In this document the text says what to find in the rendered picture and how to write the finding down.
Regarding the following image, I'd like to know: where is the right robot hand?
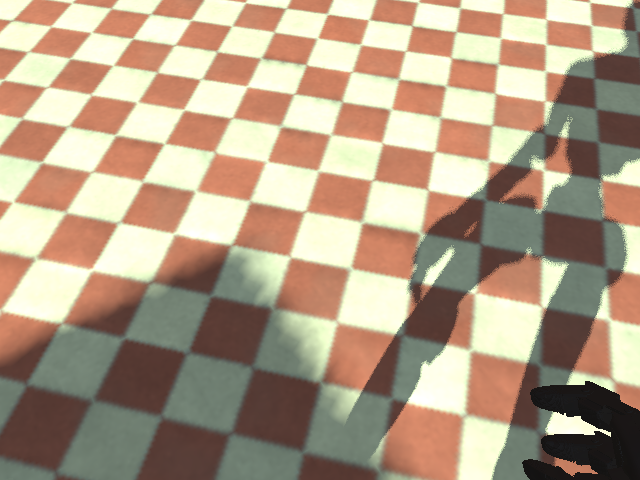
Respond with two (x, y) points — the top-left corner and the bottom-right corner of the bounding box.
(522, 381), (640, 480)

